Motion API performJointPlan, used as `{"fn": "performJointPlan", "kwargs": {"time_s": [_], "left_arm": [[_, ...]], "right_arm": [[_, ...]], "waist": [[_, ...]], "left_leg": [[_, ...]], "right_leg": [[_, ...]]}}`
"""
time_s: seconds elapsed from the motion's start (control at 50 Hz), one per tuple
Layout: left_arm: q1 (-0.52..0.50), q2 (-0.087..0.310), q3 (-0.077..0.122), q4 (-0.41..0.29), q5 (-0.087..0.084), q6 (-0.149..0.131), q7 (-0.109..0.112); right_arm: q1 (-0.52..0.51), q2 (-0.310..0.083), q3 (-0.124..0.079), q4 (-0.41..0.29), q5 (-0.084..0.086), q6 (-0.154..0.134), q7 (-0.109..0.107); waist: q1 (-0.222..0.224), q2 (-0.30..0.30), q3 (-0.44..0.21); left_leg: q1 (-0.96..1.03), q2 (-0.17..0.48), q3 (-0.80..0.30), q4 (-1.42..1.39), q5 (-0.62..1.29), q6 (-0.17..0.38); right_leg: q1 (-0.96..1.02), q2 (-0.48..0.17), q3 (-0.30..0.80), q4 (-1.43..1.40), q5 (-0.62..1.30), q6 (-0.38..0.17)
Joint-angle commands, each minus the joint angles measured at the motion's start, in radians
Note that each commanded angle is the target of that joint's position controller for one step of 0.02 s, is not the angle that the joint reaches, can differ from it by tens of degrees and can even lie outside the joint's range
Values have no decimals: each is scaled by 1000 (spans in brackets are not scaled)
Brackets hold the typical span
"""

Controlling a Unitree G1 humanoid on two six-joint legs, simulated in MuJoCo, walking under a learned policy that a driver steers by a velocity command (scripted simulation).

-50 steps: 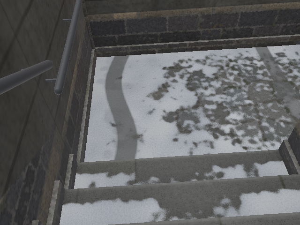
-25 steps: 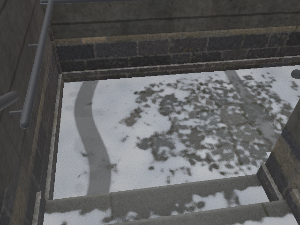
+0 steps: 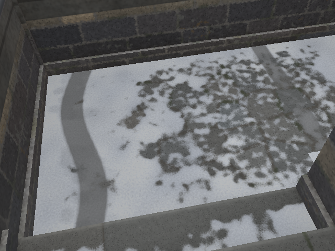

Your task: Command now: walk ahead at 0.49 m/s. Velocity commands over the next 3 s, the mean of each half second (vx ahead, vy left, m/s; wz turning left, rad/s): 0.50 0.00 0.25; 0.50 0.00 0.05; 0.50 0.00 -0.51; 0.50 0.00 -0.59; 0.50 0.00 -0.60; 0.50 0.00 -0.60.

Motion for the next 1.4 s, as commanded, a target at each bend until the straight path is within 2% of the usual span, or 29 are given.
{"fn": "performJointPlan", "kwargs": {"time_s": [0.02, 0.1, 0.18, 0.24, 0.4, 0.46, 0.48, 0.5, 0.52, 0.54, 0.58, 0.62, 0.66, 0.68, 0.72, 0.8, 0.9, 0.96, 1.0, 1.02, 1.04, 1.06, 1.08, 1.1, 1.18, 1.2, 1.24, 1.3, 1.4], "left_arm": [[31, 58, -3, -14, 20, -41, -1], [125, 82, -5, 70, 11, -46, 84], [289, 78, 3, 117, -29, -63, 108], [263, 47, -19, 98, -20, -55, 136], [290, 108, 12, 58, -18, 0, 158], [169, 120, 18, 53, -13, -25, 115], [176, 89, 23, 44, 18, -49, 94], [340, 57, 0, 10, -2, -70, 70], [257, 120, 9, -44, 0, -80, 64], [121, 96, -4, -149, -43, -82, 75], [-31, 168, 30, -185, -53, -47, 121], [46, 148, 43, -145, -4, -24, 134], [66, 40, 22, -137, 52, -24, 118], [185, 39, 23, -88, 22, -31, 96], [5, 112, 46, -161, -9, -26, 76], [-180, 85, 35, -244, 38, -40, 30], [-199, 65, 18, -285, -28, -12, 20], [21, 102, 42, -193, -16, -17, 13], [438, 165, 76, -37, -7, -5, 16], [462, 169, 48, -3, -5, 1, 4], [420, 175, 51, -25, -35, 20, 4], [391, 277, 89, -42, -35, 24, 19], [271, 203, 64, -64, -7, 27, 25], [75, 211, 52, -137, 18, -5, 23], [50, 148, 39, -140, -13, -43, 96], [86, 150, 44, -128, 8, -37, 107], [214, 117, 41, -89, -34, -41, 117], [279, 57, 22, -77, -42, -29, 139], [270, 81, 19, -73, -50, -7, 132]], "right_arm": [[30, -47, -9, -95, -5, 21, -19], [-57, -6, -14, -157, -68, -4, 13], [-192, -66, -30, -197, -43, -12, 59], [-294, -18, -14, -239, -68, -7, 96], [-385, -5, 18, -288, -29, -6, 144], [82, -98, -30, -113, -53, -6, 117], [283, -167, -45, -33, -59, 10, 112], [228, -158, -23, -40, -54, 15, 111], [201, -137, -23, -75, -31, 36, 103], [202, -226, -48, -46, -12, 45, 88], [-58, -137, -21, -126, -54, 17, 82], [-224, -71, 12, -187, -54, -30, 61], [-109, -85, 1, -101, -55, -25, 26], [-64, -119, -6, -81, -77, -23, 25], [51, -63, 4, -40, -41, -42, 16], [23, -83, 15, -53, -47, -42, -9], [66, -90, 5, -55, -40, -11, -3], [25, -105, 8, -33, -61, 0, -3], [-16, -87, 4, -7, -59, -35, 31], [119, 0, 20, -29, -70, -59, 48], [163, -43, 25, -76, -62, -77, 57], [6, -70, 29, -172, -5, -89, 46], [-157, -99, 18, -204, -1, -64, 14], [-189, -160, -7, -229, 7, -47, -8], [-220, -58, -5, -242, -109, -43, -10], [-146, -65, -8, -210, -103, -51, 11], [-249, -124, -29, -255, -70, -62, 39], [-436, -31, 1, -319, -113, -84, 78], [-502, -29, -3, -401, -73, -94, 99]], "waist": [[-33, 31, 18], [-55, -140, -21], [24, -75, -9], [39, -81, 43], [145, -54, 152], [-90, -5, -46], [-152, 262, -97], [-42, 348, -288], [-87, 269, -369], [-90, 199, -345], [44, -156, -47], [137, -100, 68], [114, 58, -32], [137, 94, -110], [49, 69, -43], [1, 32, 27], [-74, 65, 99], [17, 78, 47], [220, -103, -80], [107, -367, -126], [85, -391, -203], [139, -327, -236], [117, -42, -120], [17, -6, -15], [-22, -89, -19], [-32, -88, -97], [15, -58, -69], [97, -28, -16], [116, -109, 36]], "left_leg": [[-353, 122, -56, -256, 401, 81], [-229, 172, 13, -732, 664, 4], [-391, 121, -91, -977, 976, 70], [-85, 49, 28, -1240, 1312, 65], [-149, 80, 90, -1517, 988, 35], [520, 15, 238, -1613, 1020, 136], [896, 137, 92, -1441, 1440, 252], [1185, 263, -168, -1187, 1460, 397], [1154, 303, -259, -1284, 1263, 446], [1092, 391, -489, -1501, 744, 510], [556, 401, -640, -1604, 233, 416], [108, 238, -328, -1577, 521, 319], [44, 133, -169, -1530, 791, 289], [81, 146, -155, -1475, 846, 288], [297, 177, -196, -1409, 610, 272], [54, 87, -50, -1300, 254, 196], [272, 154, -104, -1082, 308, 199], [279, 190, -48, -819, 593, 169], [6, 46, 131, -125, 497, 81], [-404, -23, 169, 277, -238, 2], [-494, 19, 121, 274, -190, -41], [-642, 39, 99, 98, -8, -31], [-575, 77, 103, -36, 147, -4], [-482, 135, 23, -305, 330, 15], [-246, 146, 3, -794, 549, -76], [-206, 132, 17, -759, 699, -75], [-324, 124, -33, -943, 832, -45], [-91, 42, 42, -1315, 1191, -10], [1, 7, 19, -1408, 1084, -5]], "right_leg": [[94, -366, 537, -284, 23, -176], [47, -224, 328, -248, 571, -167], [267, -222, 282, -126, 352, -92], [18, -126, 114, -84, 128, -39], [263, -205, 146, 286, 322, -69], [69, -158, 33, 806, 650, -40], [-305, 14, -61, 1395, -133, 42], [-618, 18, 74, 1545, -613, 78], [-649, -19, 111, 1475, -605, 98], [-767, 0, 88, 1417, -514, 116], [-708, -100, 158, 1123, -211, 74], [-448, -135, 168, 633, 127, 108], [-205, -122, 104, 454, 296, 124], [-137, -104, 96, 560, 460, 117], [-432, -146, 196, 395, 586, 78], [-125, -61, 116, -29, 984, 46], [-237, -67, 175, -198, 706, 43], [11, -69, 55, -278, 551, 5], [555, -83, 69, -267, 702, -97], [826, -163, 213, 77, 954, -175], [823, -218, 403, 5, 843, -243], [843, -341, 672, -227, 243, -348], [585, -330, 772, -373, -120, -291], [321, -360, 855, -367, -166, -287], [75, -154, 564, -296, 332, -260], [122, -145, 521, -227, 512, -259], [254, -106, 485, -162, 459, -221], [66, 6, 414, -128, 129, -157], [90, 34, 529, 31, 6, -165]]}}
